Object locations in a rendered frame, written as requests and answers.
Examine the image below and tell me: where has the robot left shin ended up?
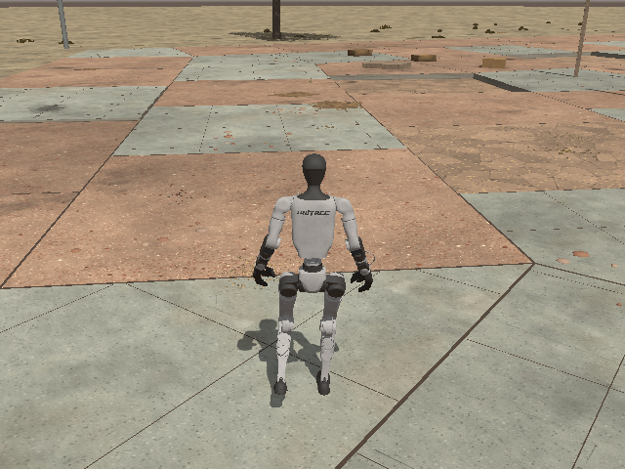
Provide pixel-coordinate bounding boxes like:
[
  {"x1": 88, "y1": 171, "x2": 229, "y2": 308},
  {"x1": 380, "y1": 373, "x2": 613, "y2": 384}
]
[{"x1": 276, "y1": 317, "x2": 291, "y2": 383}]

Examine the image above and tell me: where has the robot left upper arm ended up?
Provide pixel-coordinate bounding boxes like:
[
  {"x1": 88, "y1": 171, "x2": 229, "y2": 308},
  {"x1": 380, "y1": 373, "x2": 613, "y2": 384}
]
[{"x1": 265, "y1": 195, "x2": 294, "y2": 249}]

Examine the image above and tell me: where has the robot right hand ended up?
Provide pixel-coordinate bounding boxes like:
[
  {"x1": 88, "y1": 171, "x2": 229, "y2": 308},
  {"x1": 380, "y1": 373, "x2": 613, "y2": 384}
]
[{"x1": 351, "y1": 270, "x2": 373, "y2": 292}]

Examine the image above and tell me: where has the robot right foot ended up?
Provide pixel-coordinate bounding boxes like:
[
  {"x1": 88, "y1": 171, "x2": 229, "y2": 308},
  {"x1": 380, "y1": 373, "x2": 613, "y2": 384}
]
[{"x1": 316, "y1": 370, "x2": 330, "y2": 396}]

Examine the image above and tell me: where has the robot right upper arm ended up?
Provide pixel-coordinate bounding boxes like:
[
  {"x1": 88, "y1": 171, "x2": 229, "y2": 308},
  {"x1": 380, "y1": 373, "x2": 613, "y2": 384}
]
[{"x1": 334, "y1": 196, "x2": 361, "y2": 251}]

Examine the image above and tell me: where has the right robot forearm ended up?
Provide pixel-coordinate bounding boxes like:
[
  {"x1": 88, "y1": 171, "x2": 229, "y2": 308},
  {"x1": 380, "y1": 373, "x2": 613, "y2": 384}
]
[{"x1": 351, "y1": 237, "x2": 370, "y2": 276}]

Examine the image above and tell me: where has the robot left hand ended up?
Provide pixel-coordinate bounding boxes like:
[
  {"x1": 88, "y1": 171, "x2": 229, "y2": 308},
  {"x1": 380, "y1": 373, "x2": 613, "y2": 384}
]
[{"x1": 253, "y1": 267, "x2": 275, "y2": 286}]

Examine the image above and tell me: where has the left robot forearm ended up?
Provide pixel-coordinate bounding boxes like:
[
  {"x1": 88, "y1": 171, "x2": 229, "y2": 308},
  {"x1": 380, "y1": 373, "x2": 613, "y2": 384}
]
[{"x1": 255, "y1": 234, "x2": 274, "y2": 271}]

